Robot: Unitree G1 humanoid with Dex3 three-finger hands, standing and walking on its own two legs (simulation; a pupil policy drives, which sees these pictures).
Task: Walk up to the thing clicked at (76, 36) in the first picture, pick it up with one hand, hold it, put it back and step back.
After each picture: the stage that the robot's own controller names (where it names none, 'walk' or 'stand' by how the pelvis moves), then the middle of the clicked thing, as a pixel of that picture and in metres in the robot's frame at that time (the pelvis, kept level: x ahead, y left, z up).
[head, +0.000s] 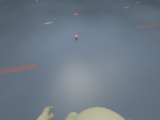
stand; (76, 37) +1.92 +0.39 -0.72
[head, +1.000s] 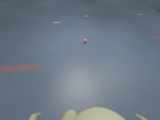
walk; (85, 41) +1.78 +0.12 -0.71
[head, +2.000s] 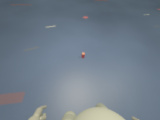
walk; (83, 55) +1.18 +0.09 -0.72
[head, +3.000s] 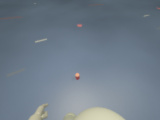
walk; (77, 76) +0.71 +0.18 -0.70
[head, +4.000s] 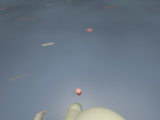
walk; (78, 92) +0.45 +0.19 -0.71
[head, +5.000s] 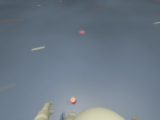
stand; (73, 100) +0.33 +0.20 -0.72
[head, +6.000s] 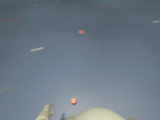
stand; (73, 101) +0.32 +0.19 -0.72
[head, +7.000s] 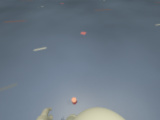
stand; (74, 100) +0.34 +0.19 -0.73
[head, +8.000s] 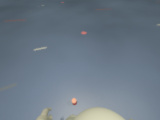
stand; (74, 101) +0.32 +0.19 -0.73
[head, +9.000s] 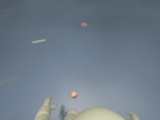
go down; (74, 95) +0.34 +0.18 -0.72
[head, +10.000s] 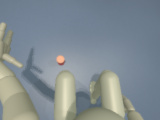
go down; (60, 60) +0.43 +0.20 -0.30
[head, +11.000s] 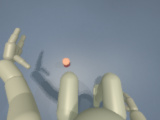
close in; (66, 62) +0.43 +0.18 -0.31
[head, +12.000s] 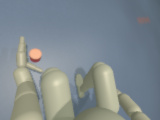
close in; (35, 56) +0.43 +0.23 -0.23
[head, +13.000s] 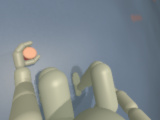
close; (29, 55) +0.42 +0.24 -0.23
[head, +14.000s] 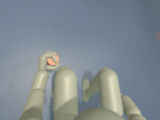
lift; (51, 60) +0.36 +0.23 -0.17
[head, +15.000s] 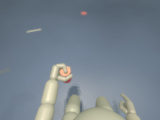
lift; (66, 75) +0.32 +0.17 -0.01
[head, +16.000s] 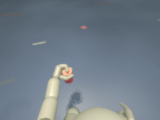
hold; (67, 75) +0.33 +0.17 +0.00
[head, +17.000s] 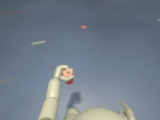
hold; (68, 76) +0.32 +0.16 -0.01
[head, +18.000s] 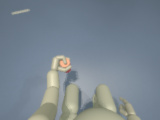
crouch; (66, 65) +0.39 +0.17 -0.08
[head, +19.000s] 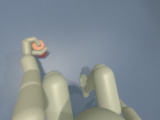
lower; (40, 49) +0.47 +0.22 -0.19
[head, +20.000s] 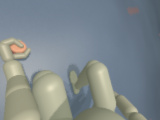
lower; (19, 50) +0.45 +0.26 -0.24
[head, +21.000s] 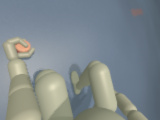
lower; (23, 49) +0.45 +0.25 -0.24
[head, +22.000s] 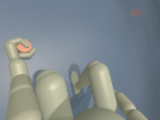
lower; (24, 49) +0.45 +0.25 -0.24
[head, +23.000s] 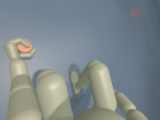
lower; (25, 49) +0.45 +0.24 -0.24
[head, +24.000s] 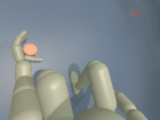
open; (29, 51) +0.44 +0.22 -0.24
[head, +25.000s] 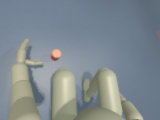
stand; (55, 55) +0.44 +0.20 -0.26
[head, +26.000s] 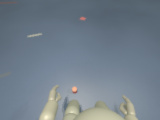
stand; (74, 90) +0.38 +0.15 -0.62
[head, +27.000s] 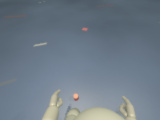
stand; (76, 97) +0.37 +0.15 -0.67
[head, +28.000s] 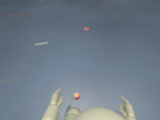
stand; (76, 96) +0.37 +0.15 -0.67
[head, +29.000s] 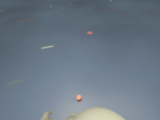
walk; (79, 98) +0.38 +0.15 -0.72
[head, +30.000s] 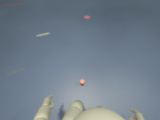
walk; (82, 82) +0.48 +0.10 -0.71
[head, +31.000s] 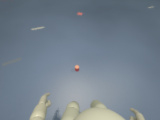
walk; (77, 68) +0.72 +0.16 -0.70
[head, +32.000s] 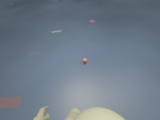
stand; (84, 61) +1.04 +0.15 -0.70
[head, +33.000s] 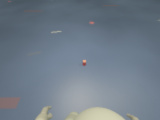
stand; (84, 62) +1.04 +0.11 -0.72
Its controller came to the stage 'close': yes
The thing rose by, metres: 0.71
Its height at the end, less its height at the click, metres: +0.00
